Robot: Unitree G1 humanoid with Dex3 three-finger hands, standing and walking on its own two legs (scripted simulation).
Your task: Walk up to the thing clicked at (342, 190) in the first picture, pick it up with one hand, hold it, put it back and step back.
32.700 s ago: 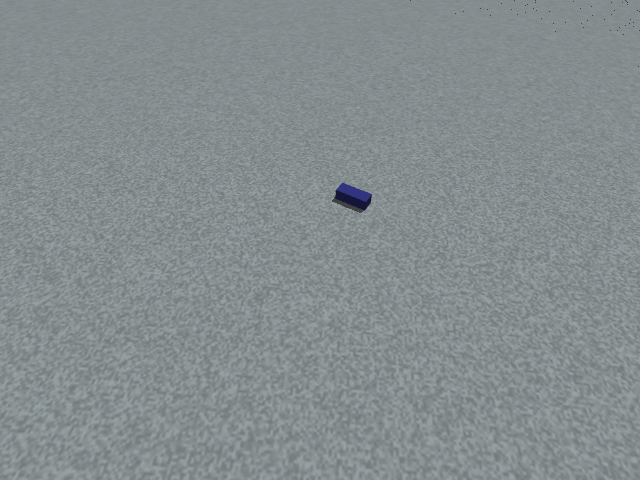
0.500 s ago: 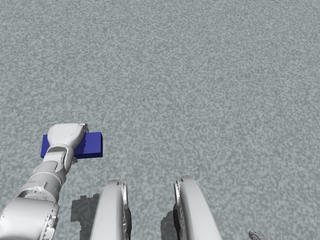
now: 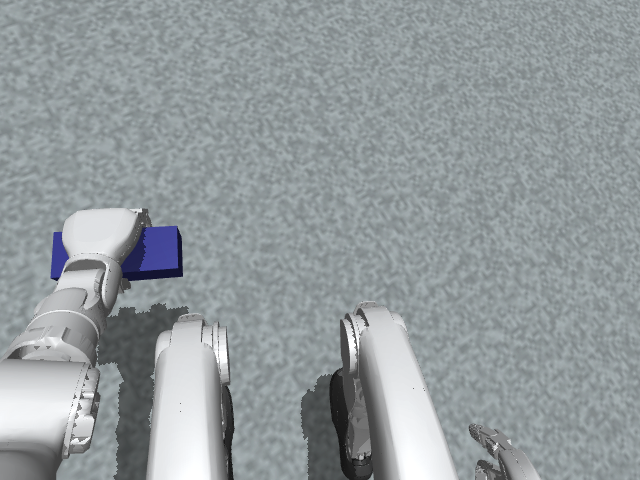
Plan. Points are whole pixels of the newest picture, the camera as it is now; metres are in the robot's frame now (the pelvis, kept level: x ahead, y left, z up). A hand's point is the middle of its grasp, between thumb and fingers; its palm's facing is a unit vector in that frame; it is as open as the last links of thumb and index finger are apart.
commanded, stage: crouch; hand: left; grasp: from above
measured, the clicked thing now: (122, 255) +0.41 +0.25 -0.20
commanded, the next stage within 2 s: lower in 0.52 s
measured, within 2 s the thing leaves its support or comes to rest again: rests again in 1.78 s
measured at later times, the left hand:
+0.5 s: hand (132, 264) +0.41 +0.25 -0.25, palm faces -0.48 -0.04 -0.88, open 9.7 cm
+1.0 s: hand (145, 268) +0.42 +0.24 -0.30, palm faces -0.49 -0.06 -0.87, open 9.7 cm
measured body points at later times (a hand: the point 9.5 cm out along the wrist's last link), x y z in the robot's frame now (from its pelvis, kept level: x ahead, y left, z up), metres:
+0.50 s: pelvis -0.01 +0.00 -0.06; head +0.22 +0.04 +0.32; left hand +0.43 +0.25 -0.20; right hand +0.05 -0.28 -0.18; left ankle +0.08 +0.13 -0.39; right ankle +0.09 -0.14 -0.39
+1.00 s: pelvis -0.01 -0.01 -0.10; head +0.23 +0.05 +0.27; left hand +0.44 +0.24 -0.25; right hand +0.05 -0.29 -0.21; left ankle +0.08 +0.13 -0.39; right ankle +0.09 -0.14 -0.39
